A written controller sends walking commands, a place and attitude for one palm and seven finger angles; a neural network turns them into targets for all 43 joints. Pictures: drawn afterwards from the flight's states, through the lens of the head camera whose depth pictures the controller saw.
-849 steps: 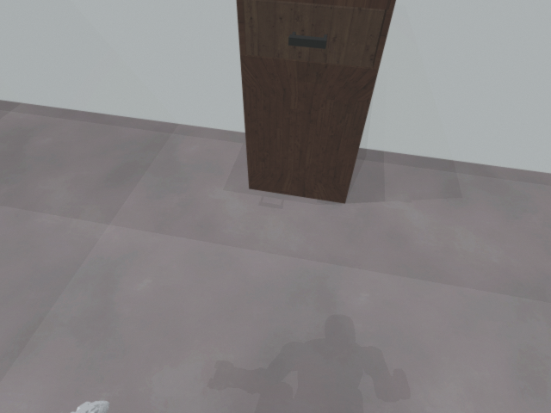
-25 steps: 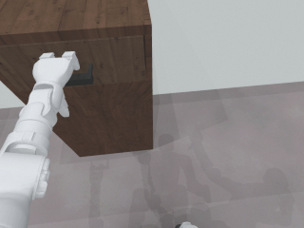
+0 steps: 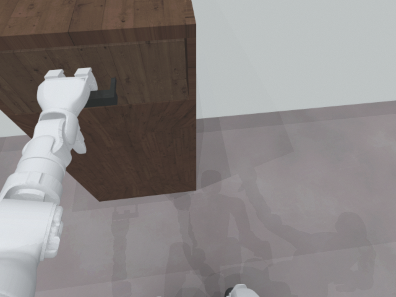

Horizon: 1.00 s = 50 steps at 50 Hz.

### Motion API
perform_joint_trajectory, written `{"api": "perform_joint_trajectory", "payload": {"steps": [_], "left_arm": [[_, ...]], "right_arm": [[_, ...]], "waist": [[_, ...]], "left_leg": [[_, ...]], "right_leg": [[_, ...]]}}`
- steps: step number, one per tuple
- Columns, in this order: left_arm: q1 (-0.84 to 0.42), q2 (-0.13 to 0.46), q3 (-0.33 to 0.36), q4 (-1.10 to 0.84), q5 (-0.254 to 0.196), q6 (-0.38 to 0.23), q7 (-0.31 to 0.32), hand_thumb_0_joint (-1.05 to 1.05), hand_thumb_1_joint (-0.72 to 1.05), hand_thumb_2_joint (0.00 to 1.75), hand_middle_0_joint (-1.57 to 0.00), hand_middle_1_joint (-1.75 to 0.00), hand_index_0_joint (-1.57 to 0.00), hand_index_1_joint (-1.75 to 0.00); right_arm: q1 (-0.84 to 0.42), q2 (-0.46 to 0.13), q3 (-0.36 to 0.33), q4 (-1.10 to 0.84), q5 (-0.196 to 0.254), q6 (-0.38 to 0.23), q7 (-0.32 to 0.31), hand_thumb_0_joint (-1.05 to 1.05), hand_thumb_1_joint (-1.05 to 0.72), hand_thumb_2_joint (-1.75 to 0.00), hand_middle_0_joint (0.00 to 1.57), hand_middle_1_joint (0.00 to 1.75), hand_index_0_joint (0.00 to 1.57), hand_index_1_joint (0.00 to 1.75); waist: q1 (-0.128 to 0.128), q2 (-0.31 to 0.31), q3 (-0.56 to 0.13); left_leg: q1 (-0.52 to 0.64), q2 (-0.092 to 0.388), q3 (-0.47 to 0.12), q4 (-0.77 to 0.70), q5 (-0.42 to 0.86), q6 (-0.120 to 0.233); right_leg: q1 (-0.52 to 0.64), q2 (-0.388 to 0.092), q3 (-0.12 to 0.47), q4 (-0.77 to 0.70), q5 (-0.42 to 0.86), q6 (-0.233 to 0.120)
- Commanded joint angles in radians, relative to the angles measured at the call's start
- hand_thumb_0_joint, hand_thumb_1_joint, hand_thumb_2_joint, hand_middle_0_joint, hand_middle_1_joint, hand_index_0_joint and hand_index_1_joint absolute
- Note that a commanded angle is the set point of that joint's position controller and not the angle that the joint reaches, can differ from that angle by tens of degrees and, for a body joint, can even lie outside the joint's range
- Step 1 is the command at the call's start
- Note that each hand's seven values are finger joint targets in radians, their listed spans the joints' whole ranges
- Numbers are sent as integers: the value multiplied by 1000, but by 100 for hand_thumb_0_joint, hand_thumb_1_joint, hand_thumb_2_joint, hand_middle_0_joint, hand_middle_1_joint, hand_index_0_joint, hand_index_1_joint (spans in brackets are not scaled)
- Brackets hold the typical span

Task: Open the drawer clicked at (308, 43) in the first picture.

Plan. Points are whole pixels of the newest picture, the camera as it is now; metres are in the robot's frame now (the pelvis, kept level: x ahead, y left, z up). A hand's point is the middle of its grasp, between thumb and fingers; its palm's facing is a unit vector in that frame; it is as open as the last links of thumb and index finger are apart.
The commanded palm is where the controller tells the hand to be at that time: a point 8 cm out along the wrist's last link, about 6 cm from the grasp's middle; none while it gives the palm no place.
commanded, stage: lower the fingers behind the handle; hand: left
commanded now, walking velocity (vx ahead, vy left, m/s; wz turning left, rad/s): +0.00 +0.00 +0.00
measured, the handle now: (89, 91) +0.56 +0.23 +0.05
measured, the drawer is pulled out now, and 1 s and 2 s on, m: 0.00 0.00 0.00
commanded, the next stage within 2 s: lift the fingers back up to retry in 0.70 s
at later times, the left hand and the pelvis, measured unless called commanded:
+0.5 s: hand (77, 111) +0.49 +0.25 +0.06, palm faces -0.03 +0.04 -1.00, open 13.8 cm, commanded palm +0.47 +0.25 +0.08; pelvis -0.01 +0.00 -0.01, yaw +0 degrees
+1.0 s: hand (76, 112) +0.49 +0.24 +0.06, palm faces -0.04 +0.01 -1.00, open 14.0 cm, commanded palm +0.46 +0.25 +0.11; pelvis -0.01 +0.00 -0.01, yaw +0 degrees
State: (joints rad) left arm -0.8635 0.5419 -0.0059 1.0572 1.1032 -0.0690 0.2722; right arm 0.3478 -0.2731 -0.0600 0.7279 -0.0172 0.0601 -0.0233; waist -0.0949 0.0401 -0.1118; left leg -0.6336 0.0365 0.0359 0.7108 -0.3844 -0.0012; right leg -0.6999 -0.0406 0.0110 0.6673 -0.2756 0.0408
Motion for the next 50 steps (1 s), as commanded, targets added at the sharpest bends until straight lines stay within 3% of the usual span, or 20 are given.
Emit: {"api": "perform_joint_trajectory", "payload": {"steps": [1, 4, 6, 8, 10, 11, 12, 16, 20, 22, 23, 31, 32, 34, 40, 42, 44, 45, 47, 50], "left_arm": [[-395, 237, 53, -145, 0, 9, 23, 0, -50, 30, -30, -120, -30, -120], [-383, 203, 17, -92, -2, 28, 17, 0, -50, 30, -30, -120, -30, -120], [-378, 247, 51, -79, -3, 29, 15, 0, -50, 30, -30, -120, -30, -120], [-371, 222, 16, -50, -2, 37, 5, 0, -50, 30, -30, -120, -30, -120], [-358, 235, 22, -18, 0, 43, -2, 0, -50, 30, -30, -120, -30, -120], [-366, 256, 41, -27, -1, 39, -5, 0, -50, 30, -30, -120, -30, -120], [-355, 238, 20, -16, -1, 41, -12, 0, -50, 30, -30, -120, -30, -120], [-333, 265, 41, -20, -5, 33, -27, 0, -50, 30, -30, -120, -30, -120], [-345, 259, 20, -23, -5, 30, -36, 0, -50, 30, -30, -120, -30, -120], [-363, 284, 44, -46, -9, 20, -35, 0, -50, 30, -30, -120, -30, -120], [-349, 249, 20, -40, -13, 21, -34, 0, -50, 30, -30, -120, -30, -120], [-370, 263, 40, -54, -18, 11, -24, 0, -50, 30, -30, -120, -30, -120], [-383, 241, 19, -66, -17, 9, -22, 0, -50, 30, -30, -120, -30, -120], [-375, 229, 15, -52, -15, 13, -16, 0, -50, 30, -30, -120, -30, -120], [-383, 238, 20, -45, -20, 20, -12, 0, -50, 30, -30, -120, -30, -120], [-405, 285, 53, -88, -18, 12, -10, 0, -50, 30, -30, -120, -30, -120], [-420, 272, 45, -128, -19, 9, -10, 0, -50, 30, -30, -120, -30, -120], [-408, 311, 80, -136, -20, 9, -10, 0, -50, 30, -30, -120, -30, -120], [-447, 294, 60, -171, -19, 1, -8, 0, -50, 30, -30, -120, -30, -120], [-447, 309, 85, -235, -24, -10, -3, 0, -50, 30, -30, -120, -30, -120]], "right_arm": [[131, -161, -56, -54, 3, -16, -14, 0, -90, -90, 20, 30, 20, 30], [134, -162, -50, -55, 9, -15, -13, 0, -90, -90, 20, 30, 20, 30], [131, -168, -48, -52, 6, -13, -19, 0, -90, -90, 20, 30, 20, 30], [134, -164, -42, -60, 10, -14, -21, 0, -90, -90, 20, 30, 20, 30], [137, -169, -39, -60, 11, -14, -22, 0, -90, -90, 20, 30, 20, 30], [140, -173, -41, -59, 10, -12, -26, 0, -90, -90, 20, 30, 20, 30], [146, -168, -38, -69, 11, -13, -24, 0, -90, -90, 20, 30, 20, 30], [149, -172, -37, -74, 10, -11, -28, 0, -90, -90, 20, 30, 20, 30], [145, -170, -34, -87, 16, -10, -33, 0, -90, -90, 20, 30, 20, 30], [159, -172, -36, -87, 15, -11, -32, 0, -90, -90, 20, 30, 20, 30], [154, -168, -37, -89, 14, -13, -32, 0, -90, -90, 20, 30, 20, 30], [164, -173, -39, -77, 14, -15, -31, 0, -90, -90, 20, 30, 20, 30], [167, -167, -40, -81, 14, -17, -30, 0, -90, -90, 20, 30, 20, 30], [165, -168, -39, -73, 14, -19, -27, 0, -90, -90, 20, 30, 20, 30], [166, -171, -39, -67, 14, -19, -26, 0, -90, -90, 20, 30, 20, 30], [159, -170, -40, -68, 11, -16, -28, 0, -90, -90, 20, 30, 20, 30], [155, -162, -42, -73, 11, -18, -28, 0, -90, -90, 20, 30, 20, 30], [155, -167, -41, -73, 11, -14, -26, 0, -90, -90, 20, 30, 20, 30], [147, -161, -42, -72, 9, -15, -29, 0, -90, -90, 20, 30, 20, 30], [140, -160, -46, -75, 10, -16, -25, 0, -90, -90, 20, 30, 20, 30]], "waist": [[-13, -14, -402], [-26, -27, -339], [-21, -42, -345], [-28, -37, -326], [-31, -60, -305], [-31, -73, -325], [-26, -40, -338], [-23, -73, -351], [-30, -58, -315], [-26, -47, -359], [-29, -42, -349], [-27, -53, -367], [-31, -17, -379], [-31, -25, -348], [-35, -37, -352], [-21, -18, -395], [-21, -3, -412], [-6, -1, -428], [-18, 14, -426], [-4, 40, -447]], "left_leg": [[166, -50, 12, -42, 433, 34], [135, -49, 12, -48, 367, 33], [122, -51, 16, -42, 360, 37], [100, -53, 18, -40, 326, 36], [77, -53, 19, -35, 297, 38], [78, -52, 16, -30, 308, 39], [68, -57, 21, -27, 299, 37], [41, -56, 24, -7, 291, 40], [21, -54, 23, -8, 243, 39], [36, -53, 16, -4, 257, 39], [38, -54, 19, -2, 244, 40], [41, -51, 9, -2, 250, 38], [53, -51, 9, -1, 247, 37], [51, -47, 6, -6, 240, 35], [49, -49, 7, -10, 232, 38], [71, -50, 8, -15, 260, 38], [101, -50, 9, -18, 291, 38], [108, -50, 5, -22, 308, 36], [133, -49, 2, -27, 337, 36], [185, -48, -3, -35, 389, 34]], "right_leg": [[259, 79, -49, -19, 327, -60], [214, 79, -55, -24, 274, -59], [224, 76, -49, -20, 277, -59], [207, 75, -50, -18, 257, -57], [189, 74, -50, -16, 232, -56], [197, 75, -48, -11, 244, -56], [196, 73, -45, -4, 240, -55], [201, 72, -42, 9, 251, -54], [167, 71, -43, 8, 201, -52], [172, 73, -42, 19, 203, -54], [162, 73, -43, 13, 192, -54], [162, 76, -43, 16, 187, -56], [150, 76, -42, 17, 178, -56], [133, 77, -49, 14, 163, -57], [146, 77, -44, 5, 165, -55], [189, 74, -40, 4, 191, -55], [209, 75, -42, -2, 220, -54], [227, 77, -41, 2, 233, -56], [229, 76, -45, -7, 249, -54], [248, 81, -48, -13, 276, -57]]}}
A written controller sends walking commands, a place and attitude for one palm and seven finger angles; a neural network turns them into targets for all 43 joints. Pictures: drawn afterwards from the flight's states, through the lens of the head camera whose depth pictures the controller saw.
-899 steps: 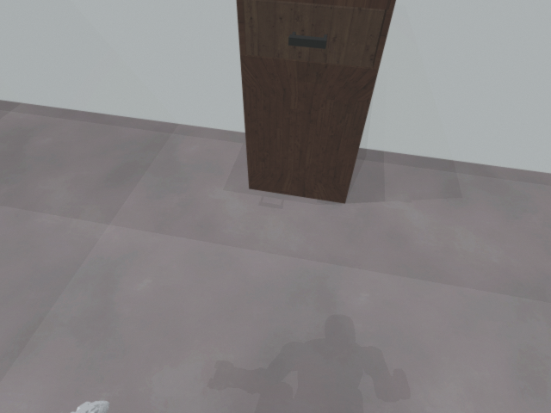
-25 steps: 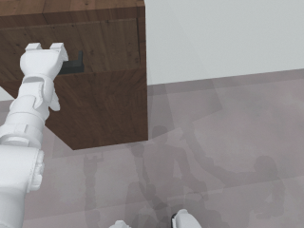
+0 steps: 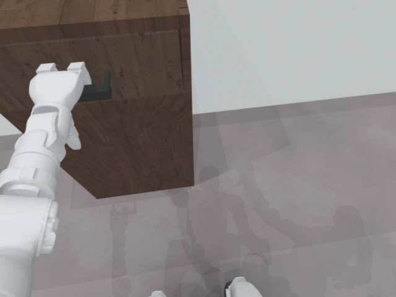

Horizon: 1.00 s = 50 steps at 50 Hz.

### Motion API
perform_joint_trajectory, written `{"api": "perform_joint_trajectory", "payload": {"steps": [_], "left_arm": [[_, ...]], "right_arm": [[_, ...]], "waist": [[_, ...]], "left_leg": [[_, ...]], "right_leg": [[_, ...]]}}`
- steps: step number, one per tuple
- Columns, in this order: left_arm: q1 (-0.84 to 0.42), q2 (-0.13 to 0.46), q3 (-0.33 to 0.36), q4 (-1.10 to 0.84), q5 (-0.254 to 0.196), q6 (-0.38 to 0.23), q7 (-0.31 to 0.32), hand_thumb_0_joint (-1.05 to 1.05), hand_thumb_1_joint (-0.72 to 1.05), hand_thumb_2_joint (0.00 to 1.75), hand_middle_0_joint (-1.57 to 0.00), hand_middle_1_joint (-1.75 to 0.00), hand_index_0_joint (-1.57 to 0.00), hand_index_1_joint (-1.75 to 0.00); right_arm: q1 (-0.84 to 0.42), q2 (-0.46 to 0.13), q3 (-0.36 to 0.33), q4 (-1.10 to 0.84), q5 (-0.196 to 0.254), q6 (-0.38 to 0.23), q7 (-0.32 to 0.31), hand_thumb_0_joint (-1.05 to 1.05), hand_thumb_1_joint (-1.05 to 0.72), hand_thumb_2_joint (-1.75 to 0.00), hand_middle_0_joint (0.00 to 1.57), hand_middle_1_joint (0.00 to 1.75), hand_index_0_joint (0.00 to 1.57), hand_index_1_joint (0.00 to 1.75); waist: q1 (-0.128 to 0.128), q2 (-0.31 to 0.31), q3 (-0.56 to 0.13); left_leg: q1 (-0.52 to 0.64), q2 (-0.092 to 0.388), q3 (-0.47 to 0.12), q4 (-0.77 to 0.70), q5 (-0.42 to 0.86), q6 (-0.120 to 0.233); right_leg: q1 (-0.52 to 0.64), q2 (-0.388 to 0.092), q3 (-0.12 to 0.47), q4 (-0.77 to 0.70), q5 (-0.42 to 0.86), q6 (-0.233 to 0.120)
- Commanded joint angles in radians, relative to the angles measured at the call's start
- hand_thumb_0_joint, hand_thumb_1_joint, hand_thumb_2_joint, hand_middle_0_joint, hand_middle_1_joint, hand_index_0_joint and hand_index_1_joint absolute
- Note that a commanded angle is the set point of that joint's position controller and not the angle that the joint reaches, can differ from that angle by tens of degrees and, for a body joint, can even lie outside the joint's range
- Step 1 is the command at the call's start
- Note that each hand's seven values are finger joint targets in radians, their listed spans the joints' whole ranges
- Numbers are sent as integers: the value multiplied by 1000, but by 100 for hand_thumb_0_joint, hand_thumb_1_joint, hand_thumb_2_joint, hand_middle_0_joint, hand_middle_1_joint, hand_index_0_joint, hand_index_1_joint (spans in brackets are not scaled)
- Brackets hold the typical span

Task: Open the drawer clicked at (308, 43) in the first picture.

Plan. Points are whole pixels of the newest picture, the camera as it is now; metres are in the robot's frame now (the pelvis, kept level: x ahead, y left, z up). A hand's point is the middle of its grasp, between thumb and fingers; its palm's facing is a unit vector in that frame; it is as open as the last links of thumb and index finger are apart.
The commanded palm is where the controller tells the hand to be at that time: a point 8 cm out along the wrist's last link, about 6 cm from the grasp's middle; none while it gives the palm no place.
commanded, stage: lift the fingers back up to retry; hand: left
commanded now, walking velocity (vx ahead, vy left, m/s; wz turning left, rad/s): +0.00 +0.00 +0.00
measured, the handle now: (82, 86) +0.57 +0.24 +0.06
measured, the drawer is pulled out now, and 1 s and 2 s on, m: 0.00 0.00 0.00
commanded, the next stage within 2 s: re-aim the fingers above the handle in 0.58 s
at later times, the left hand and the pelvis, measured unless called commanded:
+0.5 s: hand (57, 86) +0.50 +0.24 +0.12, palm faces +0.00 +0.01 -1.00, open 13.9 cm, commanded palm +0.47 +0.24 +0.17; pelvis +0.02 +0.00 +0.02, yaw +1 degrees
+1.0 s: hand (62, 88) +0.50 +0.24 +0.11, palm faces -0.04 +0.02 -1.00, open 13.8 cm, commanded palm +0.48 +0.24 +0.17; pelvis +0.02 -0.01 +0.02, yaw +1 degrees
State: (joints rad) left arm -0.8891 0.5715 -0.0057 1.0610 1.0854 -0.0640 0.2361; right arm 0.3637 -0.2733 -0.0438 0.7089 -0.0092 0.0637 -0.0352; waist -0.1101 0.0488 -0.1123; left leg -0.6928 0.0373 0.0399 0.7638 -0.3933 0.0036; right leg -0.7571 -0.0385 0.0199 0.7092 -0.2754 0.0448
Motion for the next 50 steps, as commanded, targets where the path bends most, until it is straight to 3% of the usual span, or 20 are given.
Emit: {"api": "perform_joint_trajectory", "payload": {"steps": [1, 2, 4, 6, 7, 9, 11, 17, 21, 23, 24, 26, 31, 32, 36, 39, 42, 44, 46, 50], "left_arm": [[-429, 302, 107, -274, -8, -23, 35, 0, -50, 30, -30, -120, -30, -120], [-426, 274, 84, -277, -6, -24, 37, 0, -50, 30, -30, -120, -30, -120], [-402, 268, 90, -296, -7, -19, 43, 0, -50, 30, -30, -120, -30, -120], [-424, 273, 92, -299, -12, -4, 46, 0, -50, 30, -30, -120, -30, -120], [-422, 263, 80, -280, -10, 7, 46, 0, -50, 30, -30, -120, -30, -120], [-448, 258, 66, -293, -9, 25, 39, 0, -50, 30, -30, -120, -30, -120], [-452, 235, 53, -333, -17, 31, 22, 0, -50, 30, -30, -120, -30, -120], [-440, 214, 21, -295, -34, 47, -47, 0, -50, 30, -30, -120, -30, -120], [-419, 244, 54, -366, -38, 23, -73, 0, -50, 30, -30, -120, -30, -120], [-318, 204, 39, -285, -41, 34, -83, 0, -50, 30, -30, -120, -30, -120], [-335, 202, 32, -291, -43, 33, -85, 0, -50, 30, -30, -120, -30, -120], [-335, 214, 45, -328, -45, 22, -85, 0, -50, 30, -30, -120, -30, -120], [-425, 226, 39, -350, -33, -1, -63, 0, -50, 30, -30, -120, -30, -120], [-430, 260, 67, -333, -31, -4, -54, 0, -50, 30, -30, -120, -30, -120], [-483, 284, 82, -362, -22, -24, -30, 0, -50, 30, -30, -120, -30, -120], [-477, 282, 77, -300, -17, -7, -20, 0, -50, 30, -30, -120, -30, -120], [-469, 249, 49, -285, -18, 4, -28, 0, -50, 30, -30, -120, -30, -120], [-471, 197, 4, -261, -21, 16, -41, 0, -50, 30, -30, -120, -30, -120], [-475, 211, 19, -242, -28, 15, -53, 0, -50, 30, -30, -120, -30, -120], [-478, 257, 50, -252, -15, -2, -52, 0, -50, 30, -30, -120, -30, -120]], "right_arm": [[117, -161, -64, -59, 0, -17, -14, 0, -90, -90, 20, 30, 20, 30], [117, -155, -65, -58, -1, -19, -14, 0, -90, -90, 20, 30, 20, 30], [108, -154, -66, -58, 0, -18, -11, 0, -90, -90, 20, 30, 20, 30], [101, -158, -65, -54, 3, -14, -9, 0, -90, -90, 20, 30, 20, 30], [98, -155, -64, -49, 4, -14, -9, 0, -90, -90, 20, 30, 20, 30], [88, -156, -62, -51, 8, -14, -9, 0, -90, -90, 20, 30, 20, 30], [85, -154, -67, -61, 10, -12, -8, 0, -90, -90, 20, 30, 20, 30], [62, -151, -56, -65, 17, -2, -16, 0, -90, -90, 20, 30, 20, 30], [50, -150, -57, -86, 15, 3, -15, 0, -90, -90, 20, 30, 20, 30], [40, -146, -52, -88, 19, 9, -10, 0, -90, -90, 20, 30, 20, 30], [36, -151, -50, -88, 20, 11, -10, 0, -90, -90, 20, 30, 20, 30], [23, -153, -54, -101, 19, 14, -11, 0, -90, -90, 20, 30, 20, 30], [19, -148, -55, -94, 18, 8, -19, 0, -90, -90, 20, 30, 20, 30], [25, -146, -56, -88, 18, 6, -22, 0, -90, -90, 20, 30, 20, 30], [36, -144, -59, -81, 9, -5, -26, 0, -90, -90, 20, 30, 20, 30], [41, -145, -58, -68, 13, -7, -26, 0, -90, -90, 20, 30, 20, 30], [50, -145, -60, -67, 14, -8, -22, 0, -90, -90, 20, 30, 20, 30], [51, -147, -59, -63, 16, -7, -22, 0, -90, -90, 20, 30, 20, 30], [55, -154, -59, -61, 16, -7, -24, 0, -90, -90, 20, 30, 20, 30], [60, -151, -56, -69, 13, -8, -26, 0, -90, -90, 20, 30, 20, 30]], "waist": [[19, 32, -480], [11, 43, -475], [23, 54, -465], [13, 26, -445], [11, 38, -413], [12, 43, -415], [14, 51, -455], [12, 12, -374], [41, 21, -433], [47, -23, -353], [41, -43, -334], [52, -43, -362], [28, -28, -342], [29, -29, -354], [27, 14, -433], [20, 3, -395], [18, 17, -416], [4, 4, -374], [4, -37, -368], [21, 3, -388]], "left_leg": [[267, -48, -10, -85, 442, 28], [279, -49, -10, -85, 464, 29], [301, -47, -12, -91, 506, 25], [307, -46, -13, -98, 517, 25], [302, -45, -10, -108, 509, 25], [317, -47, -11, -121, 500, 23], [370, -45, -14, -121, 564, 23], [365, -48, -6, -157, 529, 28], [406, -47, -9, -160, 623, 25], [362, -49, -2, -169, 586, 25], [350, -46, 0, -178, 566, 25], [351, -53, 8, -181, 547, 29], [348, -59, 8, -185, 483, 31], [345, -59, 7, -182, 470, 32], [369, -65, 9, -165, 519, 30], [340, -64, 8, -169, 488, 27], [357, -63, 8, -168, 505, 28], [356, -58, 8, -174, 485, 27], [341, -57, 5, -179, 462, 31], [328, -61, 8, -181, 455, 31]], "right_leg": [[327, 80, -56, -51, 302, -64], [327, 80, -58, -53, 319, -61], [333, 81, -64, -58, 330, -62], [341, 83, -67, -68, 341, -61], [334, 80, -70, -76, 335, -60], [345, 80, -72, -85, 332, -62], [366, 82, -70, -92, 359, -62], [392, 77, -74, -126, 362, -61], [450, 75, -69, -124, 414, -64], [438, 76, -76, -129, 402, -62], [436, 74, -77, -132, 403, -62], [467, 72, -67, -138, 406, -64], [447, 69, -62, -145, 375, -63], [450, 69, -58, -141, 370, -61], [478, 68, -53, -127, 419, -61], [453, 68, -57, -127, 399, -59], [449, 70, -57, -128, 399, -60], [417, 71, -64, -138, 376, -60], [425, 72, -61, -145, 359, -60], [436, 70, -56, -135, 357, -62]]}}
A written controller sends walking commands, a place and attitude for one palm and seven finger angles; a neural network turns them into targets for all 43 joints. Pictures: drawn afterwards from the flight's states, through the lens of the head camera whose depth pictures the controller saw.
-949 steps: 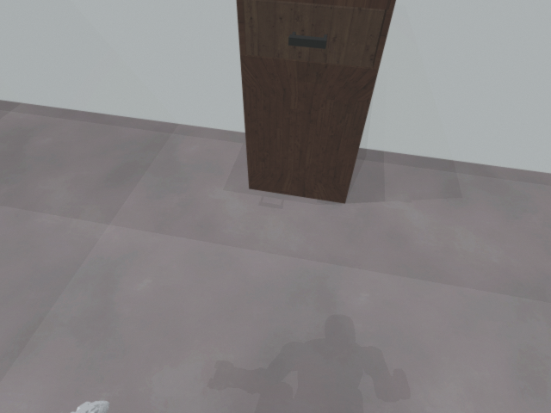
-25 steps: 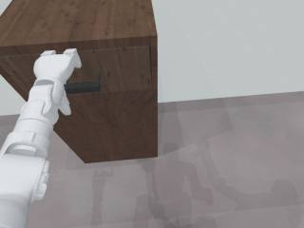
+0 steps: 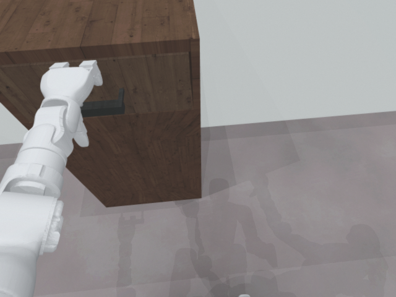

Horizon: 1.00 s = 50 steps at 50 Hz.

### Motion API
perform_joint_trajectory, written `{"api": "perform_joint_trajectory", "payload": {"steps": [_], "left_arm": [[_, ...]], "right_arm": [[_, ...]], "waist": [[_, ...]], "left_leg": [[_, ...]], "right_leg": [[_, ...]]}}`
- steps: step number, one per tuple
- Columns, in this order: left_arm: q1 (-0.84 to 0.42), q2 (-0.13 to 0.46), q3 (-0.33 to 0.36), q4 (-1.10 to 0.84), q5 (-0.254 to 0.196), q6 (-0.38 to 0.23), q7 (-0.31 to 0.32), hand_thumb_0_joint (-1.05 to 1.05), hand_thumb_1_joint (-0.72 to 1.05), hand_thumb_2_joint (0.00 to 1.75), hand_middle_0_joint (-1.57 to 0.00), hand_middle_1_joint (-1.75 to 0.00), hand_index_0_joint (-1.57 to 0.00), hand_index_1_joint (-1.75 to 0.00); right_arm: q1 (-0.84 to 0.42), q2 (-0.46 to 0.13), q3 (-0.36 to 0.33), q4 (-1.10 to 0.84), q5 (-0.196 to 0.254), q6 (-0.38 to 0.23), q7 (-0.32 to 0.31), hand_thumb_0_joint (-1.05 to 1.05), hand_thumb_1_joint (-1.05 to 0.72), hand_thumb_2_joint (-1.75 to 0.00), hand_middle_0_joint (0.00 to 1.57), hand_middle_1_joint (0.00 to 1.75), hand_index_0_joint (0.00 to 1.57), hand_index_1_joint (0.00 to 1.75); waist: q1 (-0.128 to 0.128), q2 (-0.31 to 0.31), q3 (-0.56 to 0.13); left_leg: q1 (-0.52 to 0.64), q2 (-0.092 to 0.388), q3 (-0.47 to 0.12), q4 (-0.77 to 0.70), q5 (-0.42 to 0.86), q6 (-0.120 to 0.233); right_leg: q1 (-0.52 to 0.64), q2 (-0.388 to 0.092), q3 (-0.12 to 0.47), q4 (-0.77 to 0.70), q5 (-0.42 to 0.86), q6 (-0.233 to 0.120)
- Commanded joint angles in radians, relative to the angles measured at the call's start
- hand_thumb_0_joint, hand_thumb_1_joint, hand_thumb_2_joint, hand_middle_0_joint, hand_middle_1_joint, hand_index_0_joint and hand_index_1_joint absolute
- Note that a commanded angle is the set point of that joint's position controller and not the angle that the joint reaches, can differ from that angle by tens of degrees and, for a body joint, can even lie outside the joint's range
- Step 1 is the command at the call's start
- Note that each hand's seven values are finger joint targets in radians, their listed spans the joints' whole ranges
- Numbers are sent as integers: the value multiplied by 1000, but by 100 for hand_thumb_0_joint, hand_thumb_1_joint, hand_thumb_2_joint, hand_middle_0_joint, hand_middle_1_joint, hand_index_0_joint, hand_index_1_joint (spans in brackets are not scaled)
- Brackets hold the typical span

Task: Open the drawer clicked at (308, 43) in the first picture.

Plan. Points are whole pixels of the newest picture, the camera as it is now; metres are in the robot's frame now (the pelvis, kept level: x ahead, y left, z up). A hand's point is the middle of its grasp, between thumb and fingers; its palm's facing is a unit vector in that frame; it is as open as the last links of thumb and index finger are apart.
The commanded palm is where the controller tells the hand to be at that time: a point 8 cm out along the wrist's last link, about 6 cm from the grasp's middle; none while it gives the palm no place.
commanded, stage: re-aim the fingers above the handle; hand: left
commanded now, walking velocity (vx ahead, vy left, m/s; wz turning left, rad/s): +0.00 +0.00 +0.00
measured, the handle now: (98, 101) +0.55 +0.23 +0.04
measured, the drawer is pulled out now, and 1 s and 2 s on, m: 0.00 0.00 0.00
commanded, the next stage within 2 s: lower the fingers behind the handle in 1.70 s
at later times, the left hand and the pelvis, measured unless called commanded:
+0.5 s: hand (84, 105) +0.48 +0.23 +0.10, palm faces +0.00 +0.01 -1.00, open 13.8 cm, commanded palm +0.46 +0.24 +0.16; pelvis +0.00 +0.00 +0.00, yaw +0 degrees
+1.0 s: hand (76, 106) +0.48 +0.24 +0.10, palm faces +0.00 +0.01 -1.00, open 13.8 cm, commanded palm +0.46 +0.25 +0.15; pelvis +0.00 +0.00 +0.00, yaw +0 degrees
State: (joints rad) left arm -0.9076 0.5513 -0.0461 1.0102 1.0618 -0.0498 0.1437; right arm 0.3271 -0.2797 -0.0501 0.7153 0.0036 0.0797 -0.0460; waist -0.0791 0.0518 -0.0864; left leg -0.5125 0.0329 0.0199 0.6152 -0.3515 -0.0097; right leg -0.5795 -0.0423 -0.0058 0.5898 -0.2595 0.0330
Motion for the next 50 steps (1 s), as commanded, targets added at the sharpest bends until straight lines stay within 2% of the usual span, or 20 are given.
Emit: {"api": "perform_joint_trajectory", "payload": {"steps": [1, 4, 6, 10, 12, 13, 15, 17, 23, 28, 31, 33, 35, 39, 41, 43, 44, 46, 48, 50], "left_arm": [[-466, 311, 124, -211, 13, -26, 45, 0, -50, 30, -30, -120, -30, -120], [-421, 344, 157, -227, 15, -25, 65, 0, -50, 30, -30, -120, -30, -120], [-405, 342, 162, -211, 19, -15, 73, 0, -50, 30, -30, -120, -30, -120], [-419, 316, 130, -230, 23, 7, 75, 0, -50, 30, -30, -120, -30, -120], [-439, 256, 83, -264, 15, 6, 67, 0, -50, 30, -30, -120, -30, -120], [-421, 252, 91, -281, 10, 3, 62, 0, -50, 30, -30, -120, -30, -120], [-412, 242, 87, -289, 2, 3, 53, 0, -50, 30, -30, -120, -30, -120], [-431, 186, 42, -289, -8, 3, 47, 0, -50, 30, -30, -120, -30, -120], [-428, 254, 99, -248, 13, 15, 72, 0, -50, 30, -30, -120, -30, -120], [-449, 294, 111, -183, 24, 39, 75, 0, -50, 30, -30, -120, -30, -120], [-466, 270, 91, -217, 18, 24, 54, 0, -50, 30, -30, -120, -30, -120], [-420, 348, 141, -177, 24, 16, 37, 0, -50, 30, -30, -120, -30, -120], [-448, 263, 70, -200, 18, 0, 25, 0, -50, 30, -30, -120, -30, -120], [-446, 243, 71, -279, -1, -43, 14, 0, -50, 30, -30, -120, -30, -120], [-423, 269, 102, -299, -4, -53, 20, 0, -50, 30, -30, -120, -30, -120], [-405, 246, 91, -285, -7, -47, 32, 0, -50, 30, -30, -120, -30, -120], [-404, 293, 128, -260, -1, -40, 44, 0, -50, 30, -30, -120, -30, -120], [-411, 349, 168, -264, 9, -31, 63, 0, -50, 30, -30, -120, -30, -120], [-424, 321, 134, -249, 15, -15, 71, 0, -50, 30, -30, -120, -30, -120], [-429, 336, 140, -241, 17, -3, 72, 0, -50, 30, -30, -120, -30, -120]], "right_arm": [[102, -148, -51, -70, -4, -25, -17, 0, -90, -90, 20, 30, 20, 30], [98, -144, -49, -83, -3, -23, -11, 0, -90, -90, 20, 30, 20, 30], [94, -146, -50, -82, -2, -23, -8, 0, -90, -90, 20, 30, 20, 30], [97, -148, -53, -80, 3, -26, -5, 0, -90, -90, 20, 30, 20, 30], [103, -144, -59, -81, 4, -29, -4, 0, -90, -90, 20, 30, 20, 30], [106, -144, -64, -81, 4, -30, -3, 0, -90, -90, 20, 30, 20, 30], [104, -144, -63, -78, 4, -29, -2, 0, -90, -90, 20, 30, 20, 30], [100, -142, -61, -71, 3, -29, -2, 0, -90, -90, 20, 30, 20, 30], [78, -136, -49, -75, 2, -26, -1, 0, -90, -90, 20, 30, 20, 30], [68, -142, -41, -79, 5, -27, -8, 0, -90, -90, 20, 30, 20, 30], [78, -140, -46, -91, 1, -32, -10, 0, -90, -90, 20, 30, 20, 30], [76, -147, -42, -93, 3, -26, -20, 0, -90, -90, 20, 30, 20, 30], [83, -140, -45, -94, 4, -30, -19, 0, -90, -90, 20, 30, 20, 30], [96, -138, -56, -92, 0, -30, -16, 0, -90, -90, 20, 30, 20, 30], [102, -142, -59, -88, -2, -26, -14, 0, -90, -90, 20, 30, 20, 30], [97, -137, -59, -84, 1, -24, -7, 0, -90, -90, 20, 30, 20, 30], [92, -142, -56, -78, 1, -22, -7, 0, -90, -90, 20, 30, 20, 30], [84, -147, -54, -78, -1, -19, -8, 0, -90, -90, 20, 30, 20, 30], [80, -141, -49, -80, 3, -22, -6, 0, -90, -90, 20, 30, 20, 30], [80, -143, -50, -81, 3, -24, -7, 0, -90, -90, 20, 30, 20, 30]], "waist": [[-4, -8, -439], [19, 14, -461], [15, -21, -447], [5, 5, -436], [-10, 18, -455], [-3, 25, -462], [-3, 21, -455], [-18, -2, -415], [4, 8, -393], [-5, -28, -368], [-10, -22, -435], [1, -54, -415], [-18, -23, -398], [-13, 18, -442], [-4, -1, -462], [-1, 13, -428], [2, -9, -398], [14, -4, -420], [5, 14, -405], [6, 17, -414]], "left_leg": [[147, -54, 27, -27, 439, 44], [137, -53, 33, -24, 473, 41], [127, -51, 32, -23, 474, 42], [150, -46, 31, -30, 473, 41], [193, -44, 29, -23, 500, 44], [212, -41, 22, -24, 520, 41], [227, -40, 18, -23, 529, 41], [229, -39, 15, -25, 528, 43], [182, -50, 20, -38, 456, 39], [136, -53, 29, -43, 398, 41], [172, -53, 31, -29, 447, 45], [131, -57, 33, -29, 418, 47], [149, -55, 35, -27, 413, 46], [198, -53, 30, -10, 474, 46], [205, -52, 21, -2, 531, 46], [190, -51, 21, -6, 508, 42], [161, -52, 22, -13, 471, 42], [143, -55, 26, -19, 463, 43], [136, -56, 28, -24, 443, 41], [140, -55, 30, -26, 435, 42]], "right_leg": [[276, 73, -29, -10, 364, -52], [297, 74, -29, 7, 393, -50], [300, 76, -33, 3, 392, -50], [270, 80, -37, 0, 373, -49], [256, 81, -36, -10, 372, -48], [249, 83, -40, -8, 367, -50], [242, 84, -41, -12, 359, -50], [222, 83, -46, -21, 353, -48], [244, 79, -45, -14, 328, -55], [253, 74, -41, -15, 321, -50], [280, 74, -33, -12, 364, -49], [293, 71, -31, -6, 369, -44], [257, 71, -32, -14, 355, -45], [248, 75, -30, -8, 380, -48], [262, 79, -33, -2, 403, -50], [244, 80, -37, -2, 381, -51], [247, 80, -38, -4, 367, -51], [279, 76, -33, -2, 373, -53], [268, 76, -36, -1, 361, -52], [275, 76, -34, -2, 358, -51]]}}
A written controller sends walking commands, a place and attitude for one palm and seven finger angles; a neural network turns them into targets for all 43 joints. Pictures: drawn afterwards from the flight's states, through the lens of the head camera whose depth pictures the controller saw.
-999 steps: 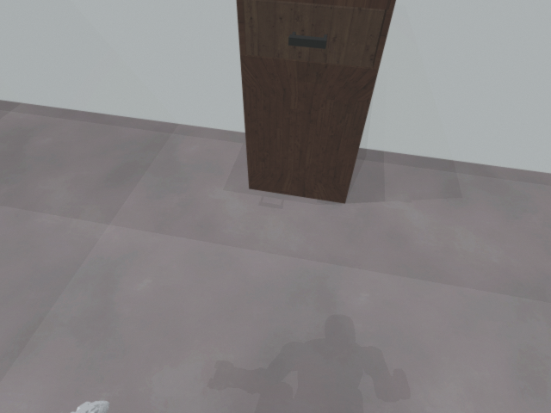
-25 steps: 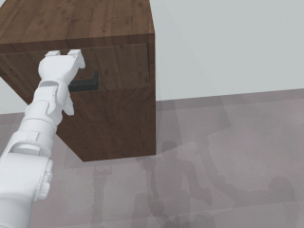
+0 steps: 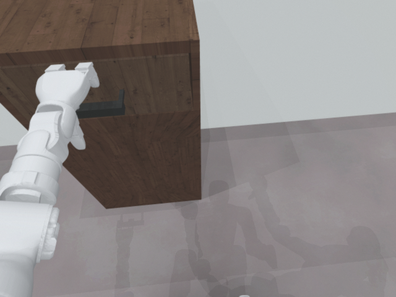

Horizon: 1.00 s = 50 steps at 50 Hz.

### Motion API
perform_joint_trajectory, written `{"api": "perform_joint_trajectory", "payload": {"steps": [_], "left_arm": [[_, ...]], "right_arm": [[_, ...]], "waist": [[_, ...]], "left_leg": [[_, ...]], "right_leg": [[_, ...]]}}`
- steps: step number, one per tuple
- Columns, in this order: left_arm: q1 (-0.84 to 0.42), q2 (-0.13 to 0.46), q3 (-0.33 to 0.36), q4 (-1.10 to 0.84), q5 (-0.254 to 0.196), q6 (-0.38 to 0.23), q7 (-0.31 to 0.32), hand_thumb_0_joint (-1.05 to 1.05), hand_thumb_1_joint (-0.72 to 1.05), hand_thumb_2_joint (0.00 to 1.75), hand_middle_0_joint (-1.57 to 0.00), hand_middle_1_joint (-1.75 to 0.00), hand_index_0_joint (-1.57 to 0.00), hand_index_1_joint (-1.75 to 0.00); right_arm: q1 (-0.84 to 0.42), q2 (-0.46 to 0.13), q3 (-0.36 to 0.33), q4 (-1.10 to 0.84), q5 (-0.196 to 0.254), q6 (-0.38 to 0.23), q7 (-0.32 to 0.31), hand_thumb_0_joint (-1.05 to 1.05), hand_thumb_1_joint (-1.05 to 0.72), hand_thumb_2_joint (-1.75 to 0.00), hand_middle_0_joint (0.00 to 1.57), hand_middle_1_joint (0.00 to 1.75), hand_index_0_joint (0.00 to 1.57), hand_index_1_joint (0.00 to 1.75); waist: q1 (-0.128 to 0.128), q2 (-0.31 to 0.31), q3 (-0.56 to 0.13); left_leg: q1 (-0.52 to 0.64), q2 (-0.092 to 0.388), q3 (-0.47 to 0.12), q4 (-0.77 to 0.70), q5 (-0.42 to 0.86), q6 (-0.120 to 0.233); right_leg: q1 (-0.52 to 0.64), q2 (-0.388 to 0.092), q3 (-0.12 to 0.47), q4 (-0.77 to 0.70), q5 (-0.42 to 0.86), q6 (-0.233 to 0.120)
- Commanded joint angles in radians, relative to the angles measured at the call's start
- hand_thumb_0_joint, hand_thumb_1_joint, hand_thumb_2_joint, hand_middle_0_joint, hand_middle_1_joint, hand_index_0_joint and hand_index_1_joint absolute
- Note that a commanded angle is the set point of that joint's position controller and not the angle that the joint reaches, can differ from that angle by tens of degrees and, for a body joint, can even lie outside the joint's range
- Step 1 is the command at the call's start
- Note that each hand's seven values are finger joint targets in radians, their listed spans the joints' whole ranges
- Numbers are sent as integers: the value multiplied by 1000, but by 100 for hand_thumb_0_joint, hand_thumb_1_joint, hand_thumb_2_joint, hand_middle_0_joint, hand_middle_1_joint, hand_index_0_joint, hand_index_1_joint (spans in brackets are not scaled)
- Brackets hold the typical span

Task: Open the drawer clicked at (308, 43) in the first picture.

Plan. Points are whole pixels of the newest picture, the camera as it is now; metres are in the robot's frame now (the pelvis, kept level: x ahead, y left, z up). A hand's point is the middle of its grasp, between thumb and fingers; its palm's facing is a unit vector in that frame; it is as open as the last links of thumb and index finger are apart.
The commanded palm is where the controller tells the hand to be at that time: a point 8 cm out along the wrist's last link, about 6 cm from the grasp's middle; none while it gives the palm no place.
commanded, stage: re-aim the fingers above the handle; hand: left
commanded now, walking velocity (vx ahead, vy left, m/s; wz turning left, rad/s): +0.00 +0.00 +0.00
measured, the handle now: (99, 102) +0.55 +0.23 +0.04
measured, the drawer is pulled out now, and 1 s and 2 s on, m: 0.00 0.00 0.00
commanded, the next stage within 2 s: lower the fingers behind the handle in 0.70 s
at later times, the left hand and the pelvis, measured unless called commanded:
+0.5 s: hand (75, 103) +0.49 +0.25 +0.10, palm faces -0.01 +0.02 -1.00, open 13.8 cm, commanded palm +0.46 +0.25 +0.16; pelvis +0.00 +0.00 +0.00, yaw +0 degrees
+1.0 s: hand (74, 111) +0.47 +0.25 +0.09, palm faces -0.06 +0.03 -1.00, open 13.9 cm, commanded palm +0.46 +0.25 +0.14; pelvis +0.00 +0.00 +0.00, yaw +0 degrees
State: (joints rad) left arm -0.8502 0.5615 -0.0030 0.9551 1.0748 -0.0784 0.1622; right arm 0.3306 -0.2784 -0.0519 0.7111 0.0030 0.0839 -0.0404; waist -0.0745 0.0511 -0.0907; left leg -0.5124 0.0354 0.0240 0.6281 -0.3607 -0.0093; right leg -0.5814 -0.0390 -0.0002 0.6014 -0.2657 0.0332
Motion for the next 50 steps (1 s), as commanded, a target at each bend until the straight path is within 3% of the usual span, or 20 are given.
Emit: {"api": "perform_joint_trajectory", "payload": {"steps": [1, 9, 11, 14, 16, 18, 22, 25, 26, 27, 28, 32, 33, 34, 36, 38, 42, 46, 49, 50], "left_arm": [[-487, 343, 113, -190, 3, 23, 48, 0, -50, 30, -30, -120, -30, -120], [-504, 215, 6, -184, -17, 1, -4, 0, -50, 30, -30, -120, -30, -120], [-514, 264, 46, -182, -14, -9, 2, 0, -50, 30, -30, -120, -30, -120], [-517, 273, 60, -159, -3, -6, 26, 0, -50, 30, -30, -120, -30, -120], [-514, 355, 127, -165, 2, -2, 43, 0, -50, 30, -30, -120, -30, -120], [-520, 308, 84, -150, 12, 14, 55, 0, -50, 30, -30, -120, -30, -120], [-487, 340, 107, -153, 7, 35, 45, 0, -50, 30, -30, -120, -30, -120], [-461, 279, 63, -165, 2, 36, 22, 0, -50, 30, -30, -120, -30, -120], [-474, 240, 35, -175, -4, 33, 12, 0, -50, 30, -30, -120, -30, -120], [-499, 224, 17, -196, -15, 26, 7, 0, -50, 30, -30, -120, -30, -120], [-483, 255, 47, -203, -15, 20, 4, 0, -50, 30, -30, -120, -30, -120], [-506, 230, 33, -243, -14, -3, 10, 0, -50, 30, -30, -120, -30, -120], [-481, 251, 58, -231, -15, -1, 17, 0, -50, 30, -30, -120, -30, -120], [-490, 239, 47, -232, -12, 2, 25, 0, -50, 30, -30, -120, -30, -120], [-500, 285, 86, -237, -4, 11, 44, 0, -50, 30, -30, -120, -30, -120], [-484, 301, 94, -186, 5, 36, 58, 0, -50, 30, -30, -120, -30, -120], [-438, 298, 92, -170, 4, 57, 49, 0, -50, 30, -30, -120, -30, -120], [-422, 228, 32, -153, -4, 45, 10, 0, -50, 30, -30, -120, -30, -120], [-442, 205, 6, -178, -7, 10, -1, 0, -50, 30, -30, -120, -30, -120], [-469, 241, 36, -201, -5, -8, 4, 0, -50, 30, -30, -120, -30, -120]], "right_arm": [[78, -148, -49, -75, 2, -28, -15, 0, -90, -90, 20, 30, 20, 30], [95, -145, -53, -70, 5, -32, -21, 0, -90, -90, 20, 30, 20, 30], [99, -150, -52, -69, 6, -30, -21, 0, -90, -90, 20, 30, 20, 30], [102, -143, -48, -67, 2, -34, -16, 0, -90, -90, 20, 30, 20, 30], [99, -151, -45, -71, -2, -29, -15, 0, -90, -90, 20, 30, 20, 30], [95, -141, -43, -77, 0, -30, -12, 0, -90, -90, 20, 30, 20, 30], [99, -148, -47, -82, 1, -27, -10, 0, -90, -90, 20, 30, 20, 30], [98, -147, -52, -86, 5, -28, -12, 0, -90, -90, 20, 30, 20, 30], [100, -148, -52, -85, 6, -26, -13, 0, -90, -90, 20, 30, 20, 30], [102, -146, -53, -80, 6, -27, -12, 0, -90, -90, 20, 30, 20, 30], [102, -149, -56, -78, 6, -26, -14, 0, -90, -90, 20, 30, 20, 30], [100, -140, -56, -73, 2, -27, -14, 0, -90, -90, 20, 30, 20, 30], [101, -140, -55, -73, 3, -25, -11, 0, -90, -90, 20, 30, 20, 30], [95, -139, -53, -72, 0, -26, -9, 0, -90, -90, 20, 30, 20, 30], [89, -143, -52, -74, -1, -23, -7, 0, -90, -90, 20, 30, 20, 30], [81, -140, -45, -72, 2, -23, -6, 0, -90, -90, 20, 30, 20, 30], [77, -141, -47, -85, 1, -22, -6, 0, -90, -90, 20, 30, 20, 30], [75, -147, -49, -92, 7, -22, -14, 0, -90, -90, 20, 30, 20, 30], [79, -144, -52, -91, 5, -26, -22, 0, -90, -90, 20, 30, 20, 30], [85, -146, -54, -85, 4, -28, -24, 0, -90, -90, 20, 30, 20, 30]], "waist": [[2, -6, -434], [-32, 2, -378], [-24, -8, -385], [-14, 17, -386], [2, -6, -435], [-5, 15, -425], [2, 12, -467], [-6, 4, -435], [-21, -21, -422], [-25, 5, -413], [-18, -10, -412], [-18, 26, -419], [-4, 28, -413], [-8, 34, -406], [1, 30, -433], [2, 11, -400], [12, -10, -441], [-15, -69, -377], [-25, -40, -363], [-26, -34, -368]], "left_leg": [[143, -57, 26, -36, 460, 45], [188, -52, 16, -36, 436, 45], [175, -53, 11, -38, 433, 42], [161, -53, 11, -33, 438, 39], [143, -56, 14, -28, 450, 40], [134, -55, 16, -28, 455, 38], [153, -51, 23, -21, 499, 40], [167, -48, 21, -25, 507, 42], [176, -46, 17, -25, 513, 44], [188, -44, 17, -27, 496, 44], [190, -45, 13, -26, 499, 45], [211, -46, 6, -22, 526, 43], [202, -47, 4, -25, 524, 39], [200, -48, 7, -25, 522, 39], [191, -50, 10, -25, 529, 37], [154, -53, 14, -31, 486, 38], [150, -55, 26, -33, 500, 42], [137, -52, 32, -40, 438, 48], [148, -56, 30, -35, 399, 49], [150, -54, 24, -33, 392, 47]], "right_leg": [[300, 72, -38, -15, 383, -50], [204, 76, -45, -34, 319, -50], [214, 77, -45, -30, 312, -54], [207, 76, -47, -17, 311, -56], [255, 75, -41, -6, 341, -54], [245, 74, -45, 0, 347, -52], [275, 74, -42, 4, 392, -49], [253, 77, -47, -8, 379, -49], [240, 79, -50, -17, 373, -48], [224, 78, -46, -22, 358, -47], [231, 80, -47, -20, 363, -49], [215, 80, -49, -17, 353, -52], [222, 81, -50, -13, 351, -54], [219, 80, -52, -13, 353, -54], [247, 79, -48, -8, 367, -56], [251, 77, -50, -6, 361, -54], [301, 72, -44, -4, 406, -50], [268, 72, -44, -27, 371, -46], [228, 71, -38, -30, 334, -46], [219, 72, -39, -25, 324, -48]]}}
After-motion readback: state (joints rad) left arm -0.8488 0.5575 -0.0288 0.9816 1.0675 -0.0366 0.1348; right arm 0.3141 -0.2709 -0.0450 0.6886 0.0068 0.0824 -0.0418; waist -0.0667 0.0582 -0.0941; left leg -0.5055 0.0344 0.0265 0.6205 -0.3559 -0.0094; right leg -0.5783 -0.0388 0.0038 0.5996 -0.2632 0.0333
